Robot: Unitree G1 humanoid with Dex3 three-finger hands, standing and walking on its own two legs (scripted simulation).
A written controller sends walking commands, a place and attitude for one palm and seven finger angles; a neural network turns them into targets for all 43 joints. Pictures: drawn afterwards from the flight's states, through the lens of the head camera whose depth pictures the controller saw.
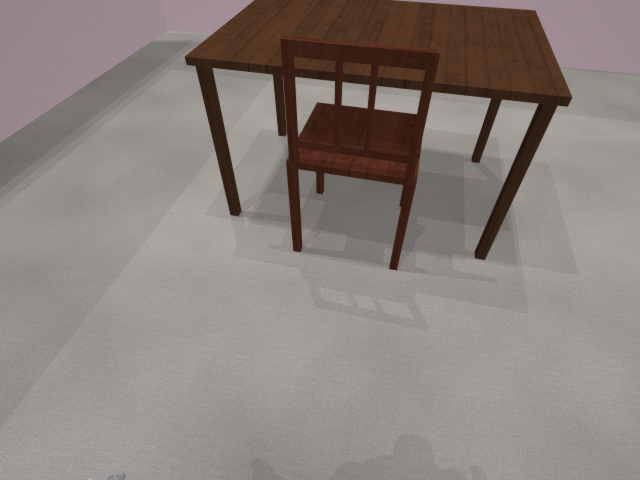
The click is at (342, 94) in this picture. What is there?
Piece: chair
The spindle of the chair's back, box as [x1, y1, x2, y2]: [334, 61, 342, 145]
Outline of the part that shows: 336,61 335,66 334,145 339,144 342,62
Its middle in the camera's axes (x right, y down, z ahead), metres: +0.05 -0.40 +1.15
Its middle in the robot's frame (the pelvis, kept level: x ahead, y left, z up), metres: +1.12 +0.01 -0.08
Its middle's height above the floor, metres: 0.69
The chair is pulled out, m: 0.00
